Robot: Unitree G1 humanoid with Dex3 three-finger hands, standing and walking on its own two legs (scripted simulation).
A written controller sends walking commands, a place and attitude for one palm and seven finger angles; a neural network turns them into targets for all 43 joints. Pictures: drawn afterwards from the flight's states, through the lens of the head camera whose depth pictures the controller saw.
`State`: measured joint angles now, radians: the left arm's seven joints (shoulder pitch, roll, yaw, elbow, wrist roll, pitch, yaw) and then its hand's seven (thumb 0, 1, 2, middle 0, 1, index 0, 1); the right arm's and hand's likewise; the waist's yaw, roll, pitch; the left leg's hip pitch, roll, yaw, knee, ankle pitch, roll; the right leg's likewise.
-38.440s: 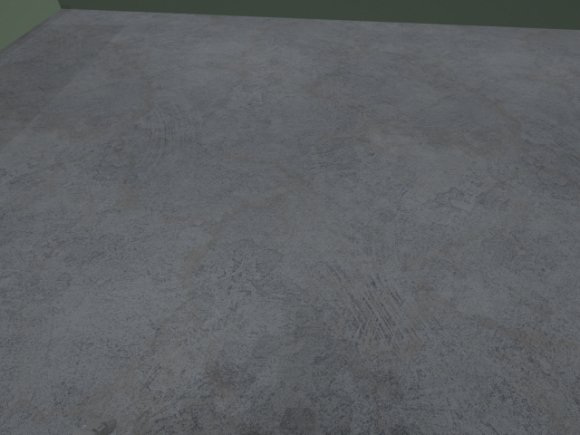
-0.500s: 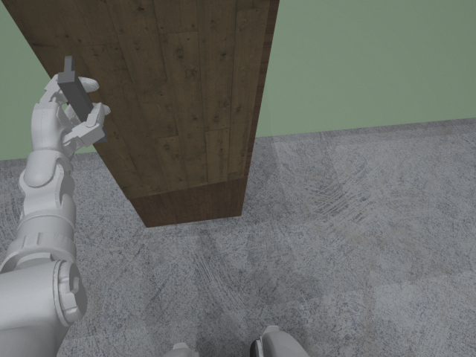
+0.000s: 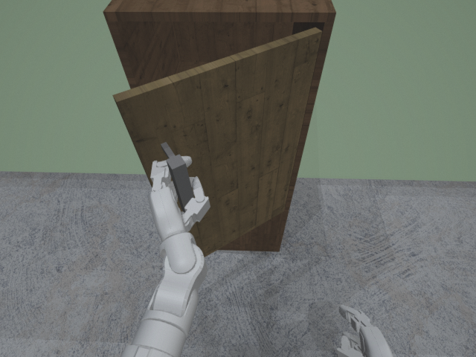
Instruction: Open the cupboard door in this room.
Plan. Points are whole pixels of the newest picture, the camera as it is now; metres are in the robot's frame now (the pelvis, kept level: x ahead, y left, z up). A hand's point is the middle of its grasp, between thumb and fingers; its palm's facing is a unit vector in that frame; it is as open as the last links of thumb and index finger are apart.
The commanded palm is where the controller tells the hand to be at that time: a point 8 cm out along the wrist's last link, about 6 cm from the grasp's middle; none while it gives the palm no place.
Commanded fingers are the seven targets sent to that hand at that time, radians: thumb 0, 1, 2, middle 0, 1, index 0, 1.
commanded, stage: pull the door open along its arc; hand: left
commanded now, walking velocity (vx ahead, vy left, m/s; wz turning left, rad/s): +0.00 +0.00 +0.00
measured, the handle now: (178, 180) +0.40 +0.13 +0.07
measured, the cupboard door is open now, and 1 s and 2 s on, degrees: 34 48 50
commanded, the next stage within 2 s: open thumb and fingers to let go in 0.22 s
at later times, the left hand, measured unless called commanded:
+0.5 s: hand (231, 224) +0.31 +0.03 +0.08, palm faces +0.40 -0.91 -0.05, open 6.6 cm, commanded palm +0.26 +0.07 +0.07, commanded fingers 0.00 0.20 0.60 -0.35 -1.27 -0.35 -1.27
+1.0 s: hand (229, 226) +0.31 +0.03 +0.08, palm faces +0.36 -0.93 -0.03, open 14.3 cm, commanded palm +0.26 +0.08 +0.07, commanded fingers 0.00 -0.50 0.30 -0.19 -0.55 -0.19 -0.55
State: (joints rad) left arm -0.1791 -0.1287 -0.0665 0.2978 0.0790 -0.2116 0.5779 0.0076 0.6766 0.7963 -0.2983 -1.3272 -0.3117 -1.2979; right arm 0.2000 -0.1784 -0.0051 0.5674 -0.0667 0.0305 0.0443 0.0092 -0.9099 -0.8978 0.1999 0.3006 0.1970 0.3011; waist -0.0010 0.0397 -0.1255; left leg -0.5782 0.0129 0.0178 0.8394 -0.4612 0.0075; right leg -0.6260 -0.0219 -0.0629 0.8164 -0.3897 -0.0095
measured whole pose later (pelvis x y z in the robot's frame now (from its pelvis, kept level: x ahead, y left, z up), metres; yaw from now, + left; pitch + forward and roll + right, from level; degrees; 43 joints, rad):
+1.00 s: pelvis -0.02 -0.03 +0.00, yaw +1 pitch +7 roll +1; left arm -0.09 -0.12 -0.21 0.26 0.08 -0.17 0.62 -0.01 -0.45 0.32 -0.28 -0.98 -0.27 -0.98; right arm 0.19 -0.18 0.00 0.61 -0.07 0.03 -0.01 0.01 -0.91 -0.90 0.20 0.30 0.20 0.30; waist -0.01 0.04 -0.10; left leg -0.52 0.02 -0.01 0.82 -0.42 -0.03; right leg -0.58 -0.02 -0.09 0.83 -0.38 -0.05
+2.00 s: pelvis -0.01 -0.01 +0.00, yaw +1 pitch +7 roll +0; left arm 0.27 0.04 -0.21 -0.11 -0.02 -0.21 0.08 -0.01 -0.50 0.30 -0.15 -0.31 -0.15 -0.30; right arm 0.24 -0.21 0.03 0.46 -0.01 -0.07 -0.01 0.01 -0.91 -0.90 0.20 0.30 0.20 0.30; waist 0.01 0.04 -0.08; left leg -0.53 0.00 0.01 0.86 -0.47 0.00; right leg -0.58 -0.03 -0.07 0.87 -0.41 -0.02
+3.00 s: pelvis -0.01 +0.00 +0.00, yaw +1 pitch +5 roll -1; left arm 0.54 0.21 0.08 -0.39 -0.23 -0.13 -0.16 -0.01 -0.50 0.30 -0.15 -0.30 -0.15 -0.30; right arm 0.29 -0.24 0.05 0.47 0.04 -0.19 -0.07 0.02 -0.91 -0.90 0.20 0.30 0.20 0.30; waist 0.02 0.06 -0.10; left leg -0.48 0.01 -0.02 0.88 -0.48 0.00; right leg -0.51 -0.02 -0.09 0.84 -0.41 -0.01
